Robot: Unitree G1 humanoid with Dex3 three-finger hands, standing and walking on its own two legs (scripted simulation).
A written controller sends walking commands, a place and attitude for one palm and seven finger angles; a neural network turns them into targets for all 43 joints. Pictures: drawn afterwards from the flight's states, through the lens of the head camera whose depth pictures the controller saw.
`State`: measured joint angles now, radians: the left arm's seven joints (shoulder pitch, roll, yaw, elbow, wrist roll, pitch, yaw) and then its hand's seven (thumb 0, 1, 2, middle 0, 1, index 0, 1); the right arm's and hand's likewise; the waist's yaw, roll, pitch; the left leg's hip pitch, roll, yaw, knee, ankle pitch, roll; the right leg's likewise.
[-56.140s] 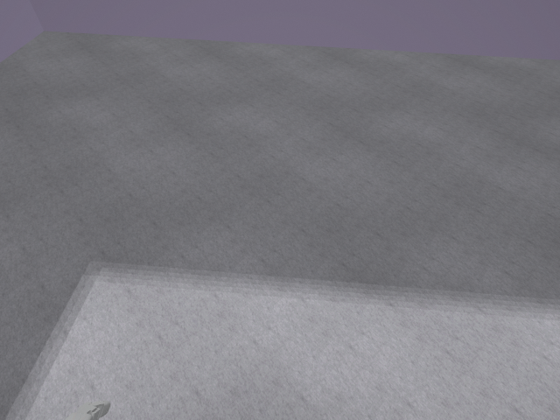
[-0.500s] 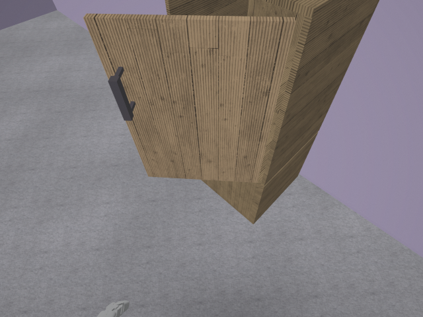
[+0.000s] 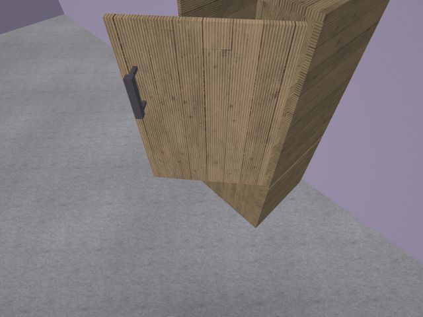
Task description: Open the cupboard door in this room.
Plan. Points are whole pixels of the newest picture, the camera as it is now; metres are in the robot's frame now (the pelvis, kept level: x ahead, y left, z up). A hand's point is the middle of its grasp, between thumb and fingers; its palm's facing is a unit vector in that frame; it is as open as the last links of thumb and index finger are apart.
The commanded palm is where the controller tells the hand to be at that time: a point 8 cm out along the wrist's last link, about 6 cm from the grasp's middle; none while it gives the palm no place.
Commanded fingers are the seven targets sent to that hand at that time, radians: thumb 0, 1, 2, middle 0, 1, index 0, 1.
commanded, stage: come to a stop and stand still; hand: left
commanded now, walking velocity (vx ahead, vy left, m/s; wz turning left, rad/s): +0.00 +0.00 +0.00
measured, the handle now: (137, 93) +0.59 +0.23 +0.07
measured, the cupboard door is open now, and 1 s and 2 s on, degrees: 40 40 40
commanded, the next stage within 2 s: look again from close up in 0.30 s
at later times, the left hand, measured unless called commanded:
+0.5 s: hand out of the picture -0.01 +0.18 -0.17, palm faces +0.04 -0.98 -0.20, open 7.4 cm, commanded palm none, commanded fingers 0.00 0.90 0.90 -0.20 -0.30 -0.20 -0.30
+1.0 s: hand out of the picture -0.02 +0.20 -0.17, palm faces +0.03 -0.98 -0.20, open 7.4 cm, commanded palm none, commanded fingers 0.00 0.90 0.90 -0.20 -0.30 -0.20 -0.30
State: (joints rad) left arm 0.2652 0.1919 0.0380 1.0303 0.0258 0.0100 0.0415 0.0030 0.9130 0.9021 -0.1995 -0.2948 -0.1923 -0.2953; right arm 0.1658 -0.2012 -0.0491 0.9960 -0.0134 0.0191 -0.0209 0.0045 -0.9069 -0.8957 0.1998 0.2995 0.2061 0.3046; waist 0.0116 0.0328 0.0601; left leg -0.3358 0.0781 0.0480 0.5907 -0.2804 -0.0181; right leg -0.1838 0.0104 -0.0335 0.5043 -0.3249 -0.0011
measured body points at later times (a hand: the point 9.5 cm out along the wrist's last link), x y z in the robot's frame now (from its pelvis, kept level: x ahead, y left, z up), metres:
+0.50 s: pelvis -0.02 +0.00 +0.01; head -0.02 +0.01 +0.45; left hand -0.01 +0.23 -0.16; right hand +0.00 -0.24 -0.14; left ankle +0.03 +0.12 -0.73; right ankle -0.04 -0.11 -0.73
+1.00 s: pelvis -0.01 +0.01 +0.01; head -0.01 +0.02 +0.46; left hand -0.02 +0.25 -0.15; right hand +0.03 -0.23 -0.14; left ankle +0.03 +0.12 -0.73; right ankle -0.04 -0.11 -0.73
